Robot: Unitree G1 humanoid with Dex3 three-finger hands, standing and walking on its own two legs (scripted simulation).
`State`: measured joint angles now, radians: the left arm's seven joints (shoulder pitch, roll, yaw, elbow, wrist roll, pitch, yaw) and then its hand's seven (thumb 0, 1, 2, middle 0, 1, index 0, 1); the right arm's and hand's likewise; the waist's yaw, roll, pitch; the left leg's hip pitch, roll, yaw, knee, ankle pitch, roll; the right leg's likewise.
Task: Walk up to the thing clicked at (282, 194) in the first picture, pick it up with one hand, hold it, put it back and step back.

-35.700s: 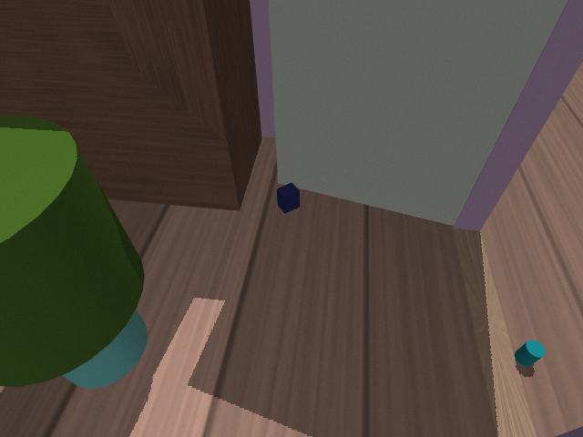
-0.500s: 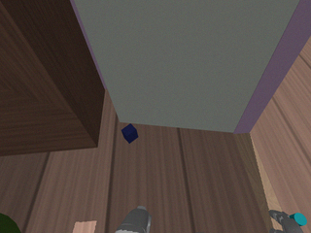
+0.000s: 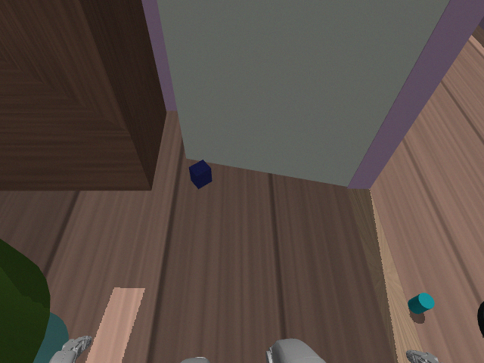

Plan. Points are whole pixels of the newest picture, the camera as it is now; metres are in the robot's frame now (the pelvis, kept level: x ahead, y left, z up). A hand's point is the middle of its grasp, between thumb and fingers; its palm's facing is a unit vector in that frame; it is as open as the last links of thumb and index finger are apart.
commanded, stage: step back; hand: left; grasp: from above
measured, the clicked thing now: (200, 174) +1.00 +0.19 -0.71
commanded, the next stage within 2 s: stand in 1.08 s
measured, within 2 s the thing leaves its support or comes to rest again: neither
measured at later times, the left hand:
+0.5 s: hand out of the picture -0.02 +0.30 -0.14, palm faces +0.01 -0.91 -0.40, open 7.4 cm
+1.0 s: hand out of the picture +0.08 +0.24 -0.14, palm faces +0.01 -0.94 -0.35, open 7.3 cm
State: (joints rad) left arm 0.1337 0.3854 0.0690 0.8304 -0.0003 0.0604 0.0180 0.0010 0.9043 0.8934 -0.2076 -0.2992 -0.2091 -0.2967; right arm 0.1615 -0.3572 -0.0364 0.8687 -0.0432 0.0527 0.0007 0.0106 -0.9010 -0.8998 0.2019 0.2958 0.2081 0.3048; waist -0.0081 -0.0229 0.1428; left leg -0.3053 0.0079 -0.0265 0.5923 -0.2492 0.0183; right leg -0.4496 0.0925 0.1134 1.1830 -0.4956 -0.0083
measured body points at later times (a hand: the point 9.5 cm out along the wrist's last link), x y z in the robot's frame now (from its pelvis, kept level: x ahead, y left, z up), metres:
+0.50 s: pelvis -0.07 +0.02 +0.00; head -0.06 +0.01 +0.45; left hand -0.02 +0.34 -0.12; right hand -0.03 -0.30 -0.13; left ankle -0.06 +0.14 -0.73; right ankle -0.09 -0.13 -0.72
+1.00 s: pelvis -0.03 -0.01 +0.00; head -0.01 -0.02 +0.44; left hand +0.08 +0.29 -0.11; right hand +0.03 -0.32 -0.14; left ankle -0.04 +0.13 -0.72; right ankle +0.02 -0.13 -0.73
